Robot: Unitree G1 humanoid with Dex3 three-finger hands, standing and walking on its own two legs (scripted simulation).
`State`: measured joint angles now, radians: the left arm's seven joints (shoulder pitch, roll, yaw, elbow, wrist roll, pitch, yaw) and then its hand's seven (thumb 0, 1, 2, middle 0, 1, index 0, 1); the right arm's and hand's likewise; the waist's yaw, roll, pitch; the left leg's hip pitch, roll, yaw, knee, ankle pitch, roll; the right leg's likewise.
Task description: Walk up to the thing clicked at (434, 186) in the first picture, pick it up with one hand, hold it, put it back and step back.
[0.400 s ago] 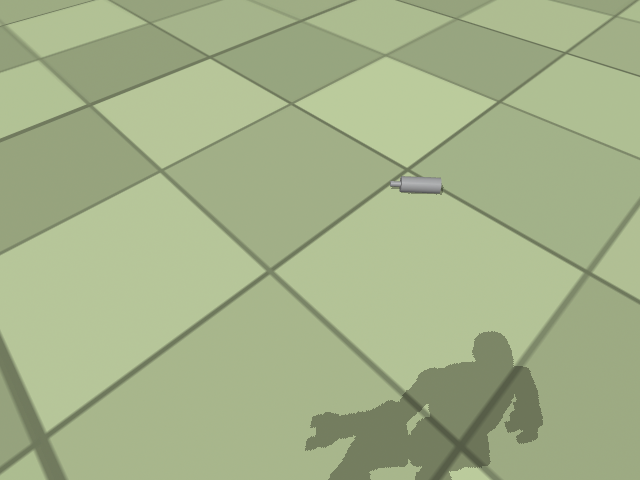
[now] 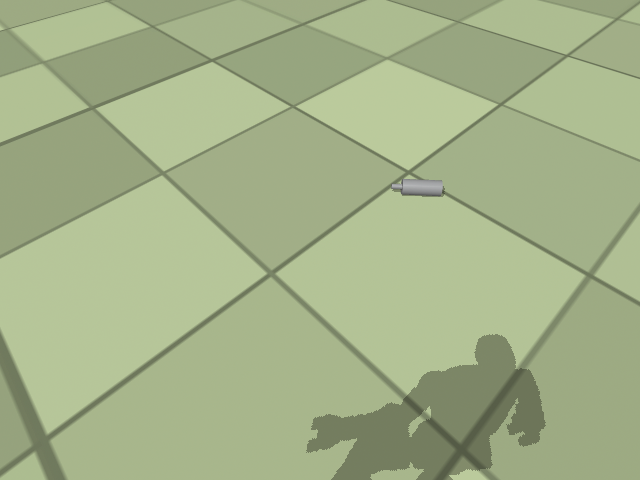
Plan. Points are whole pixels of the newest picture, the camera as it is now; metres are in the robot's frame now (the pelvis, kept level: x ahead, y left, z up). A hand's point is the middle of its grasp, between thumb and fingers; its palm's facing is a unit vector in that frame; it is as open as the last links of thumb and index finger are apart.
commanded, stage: stand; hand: left
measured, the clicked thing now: (416, 187) +1.41 -0.41 -0.75
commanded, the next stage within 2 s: walk up in 0.72 s
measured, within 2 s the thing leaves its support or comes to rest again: neither
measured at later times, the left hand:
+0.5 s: hand out of the picture +0.07 +0.25 -0.16, palm faces -0.02 -0.94 -0.34, open 7.4 cm
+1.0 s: hand out of the picture +0.13 +0.23 -0.14, palm faces -0.11 -0.92 -0.37, open 7.4 cm
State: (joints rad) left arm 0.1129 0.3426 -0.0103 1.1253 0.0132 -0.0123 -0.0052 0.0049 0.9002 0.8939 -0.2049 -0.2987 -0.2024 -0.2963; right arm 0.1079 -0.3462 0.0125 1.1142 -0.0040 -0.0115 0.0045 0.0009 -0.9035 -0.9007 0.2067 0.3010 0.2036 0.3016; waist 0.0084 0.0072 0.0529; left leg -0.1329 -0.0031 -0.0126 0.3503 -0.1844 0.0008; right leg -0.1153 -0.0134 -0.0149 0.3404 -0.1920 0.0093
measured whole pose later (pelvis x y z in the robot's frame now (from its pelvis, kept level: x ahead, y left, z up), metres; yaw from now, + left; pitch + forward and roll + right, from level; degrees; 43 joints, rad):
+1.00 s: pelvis +0.05 -0.06 -0.01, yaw -5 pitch -2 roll +2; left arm 0.21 0.47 0.10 0.99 0.05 0.03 -0.13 0.01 0.90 0.89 -0.20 -0.30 -0.20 -0.30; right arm 0.28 -0.45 -0.10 1.01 -0.05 -0.07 0.02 0.00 -0.90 -0.90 0.21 0.30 0.21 0.30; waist 0.00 -0.02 0.04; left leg -0.07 0.08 0.06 0.44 -0.33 -0.03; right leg -0.43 -0.10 0.06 0.71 -0.34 -0.01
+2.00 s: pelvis +0.43 -0.28 -0.02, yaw -10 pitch -2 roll +0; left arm 0.24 0.40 0.06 0.81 0.02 -0.05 -0.08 0.00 0.90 0.89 -0.21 -0.30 -0.20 -0.30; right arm 0.31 -0.44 -0.04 0.87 0.00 -0.08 0.04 0.00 -0.90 -0.90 0.21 0.30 0.20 0.30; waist 0.02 0.04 0.07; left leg -0.49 0.10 0.05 0.97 -0.35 0.02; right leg -0.26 0.00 -0.08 0.57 -0.27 -0.05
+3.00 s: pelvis +0.78 -0.48 -0.02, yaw -7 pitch -2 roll -1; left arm 0.38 0.42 0.05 0.83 0.02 -0.04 -0.06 0.01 0.90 0.89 -0.21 -0.30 -0.20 -0.30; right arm 0.30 -0.40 -0.04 0.87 -0.01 -0.07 0.05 0.00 -0.90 -0.90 0.21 0.30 0.20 0.30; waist 0.06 -0.01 0.07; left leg -0.42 0.04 0.08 0.62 -0.20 0.03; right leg -0.15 0.00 -0.15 0.57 -0.40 -0.04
